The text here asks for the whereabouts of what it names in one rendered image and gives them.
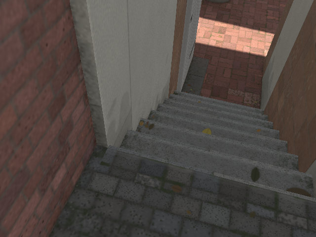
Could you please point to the stairs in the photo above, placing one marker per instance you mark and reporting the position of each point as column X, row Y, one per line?
column 213, row 162

